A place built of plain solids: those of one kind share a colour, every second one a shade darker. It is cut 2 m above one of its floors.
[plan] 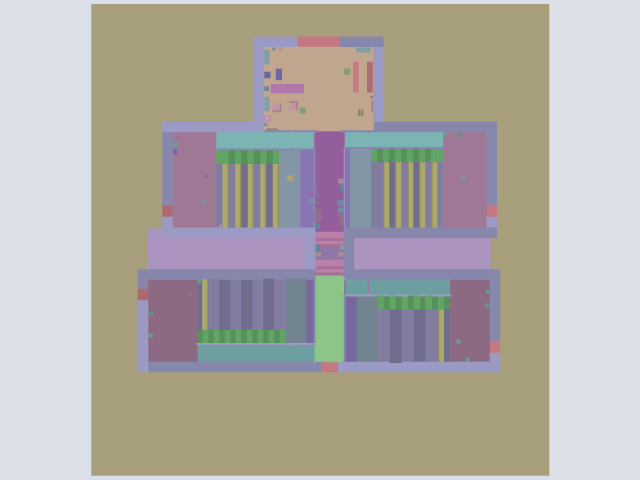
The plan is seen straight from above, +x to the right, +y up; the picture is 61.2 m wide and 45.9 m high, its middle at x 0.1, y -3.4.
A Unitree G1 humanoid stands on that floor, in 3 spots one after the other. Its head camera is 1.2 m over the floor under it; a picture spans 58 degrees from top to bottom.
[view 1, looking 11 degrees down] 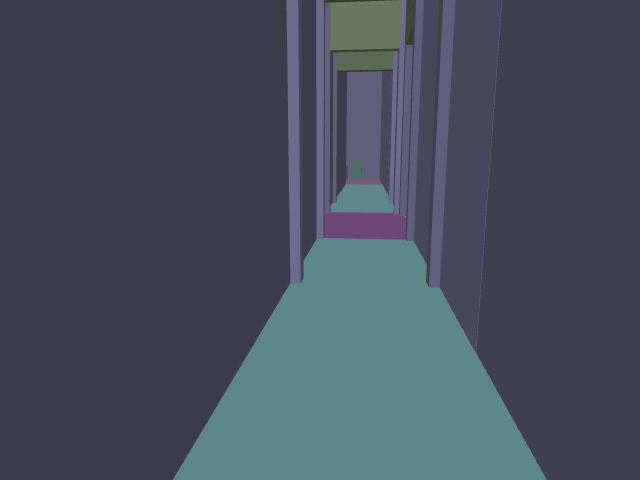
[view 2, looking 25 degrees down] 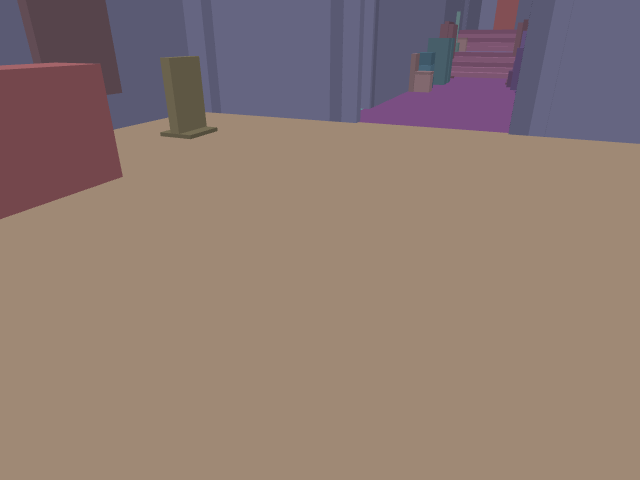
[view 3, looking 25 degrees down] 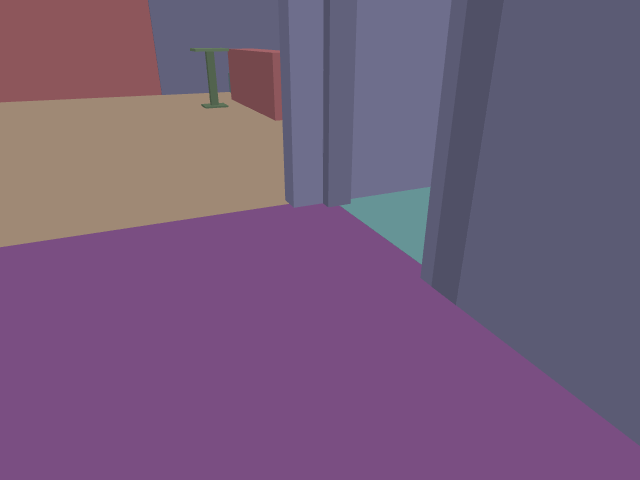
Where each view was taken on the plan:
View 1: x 8.78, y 6.20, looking -174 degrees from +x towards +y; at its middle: floor_screen_passage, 6.29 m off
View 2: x -0.04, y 13.65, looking -67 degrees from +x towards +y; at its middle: floor_lobby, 2.84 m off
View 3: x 1.02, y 3.92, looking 66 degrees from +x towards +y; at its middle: floor_spine_low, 2.84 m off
